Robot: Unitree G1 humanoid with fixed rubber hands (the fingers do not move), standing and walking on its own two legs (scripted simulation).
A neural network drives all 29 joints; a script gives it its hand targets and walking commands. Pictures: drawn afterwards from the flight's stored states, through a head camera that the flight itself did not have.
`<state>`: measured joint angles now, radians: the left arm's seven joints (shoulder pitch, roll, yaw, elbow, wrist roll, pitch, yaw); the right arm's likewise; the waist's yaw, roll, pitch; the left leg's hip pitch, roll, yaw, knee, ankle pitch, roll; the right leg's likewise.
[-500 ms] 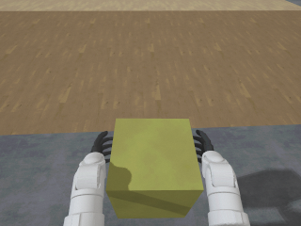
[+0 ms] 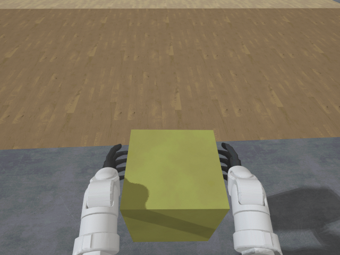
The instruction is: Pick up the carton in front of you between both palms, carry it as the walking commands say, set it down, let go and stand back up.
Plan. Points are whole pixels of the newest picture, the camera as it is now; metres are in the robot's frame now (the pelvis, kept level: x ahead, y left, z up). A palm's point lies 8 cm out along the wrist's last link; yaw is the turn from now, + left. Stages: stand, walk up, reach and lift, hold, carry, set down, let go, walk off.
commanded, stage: hold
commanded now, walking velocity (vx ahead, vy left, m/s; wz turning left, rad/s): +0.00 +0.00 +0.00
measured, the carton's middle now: (171, 188) +0.29 +0.00 -0.02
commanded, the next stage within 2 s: carry in 0.48 s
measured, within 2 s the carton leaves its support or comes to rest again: neither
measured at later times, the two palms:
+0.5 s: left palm (111, 174) +0.29 +0.15 +0.05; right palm (233, 172) +0.29 -0.15 +0.05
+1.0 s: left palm (115, 129) +0.41 +0.15 +0.08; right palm (224, 126) +0.41 -0.15 +0.09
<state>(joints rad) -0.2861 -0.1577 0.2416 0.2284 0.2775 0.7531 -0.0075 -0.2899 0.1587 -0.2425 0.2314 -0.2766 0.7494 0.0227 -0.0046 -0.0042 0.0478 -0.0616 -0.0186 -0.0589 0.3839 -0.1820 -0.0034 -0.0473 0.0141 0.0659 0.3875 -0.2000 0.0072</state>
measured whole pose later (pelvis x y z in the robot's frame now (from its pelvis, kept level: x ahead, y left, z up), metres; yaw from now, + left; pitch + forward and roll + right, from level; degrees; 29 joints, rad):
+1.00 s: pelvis +0.16 +0.00 -0.01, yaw -2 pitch +5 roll +2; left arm -0.04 -0.13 0.08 -0.45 0.07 1.16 0.11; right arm -0.06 0.13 -0.04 -0.42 -0.08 1.15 -0.10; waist 0.02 -0.05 -0.17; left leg -0.38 0.00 0.23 0.47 -0.17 0.04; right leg -0.19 -0.08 -0.03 0.63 -0.46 0.01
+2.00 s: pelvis +0.80 -0.02 -0.01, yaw -4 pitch +4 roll +0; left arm -0.05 -0.13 0.07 -0.56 0.06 1.25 0.12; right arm -0.05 0.13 -0.04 -0.54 -0.05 1.22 -0.13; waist -0.03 -0.03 -0.05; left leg -0.40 0.05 0.27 0.51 -0.19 0.09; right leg -0.35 -0.09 -0.06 1.17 -0.39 -0.01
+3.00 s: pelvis +1.46 -0.06 +0.02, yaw -3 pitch +6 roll -1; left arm -0.61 -0.12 0.29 -0.29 0.05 1.22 0.15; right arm -0.60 0.11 -0.26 -0.28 -0.01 1.21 -0.17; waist -0.09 0.01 0.10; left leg -0.42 -0.02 0.15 0.55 -0.32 0.10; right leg -0.62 0.00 -0.01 1.31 -0.41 -0.06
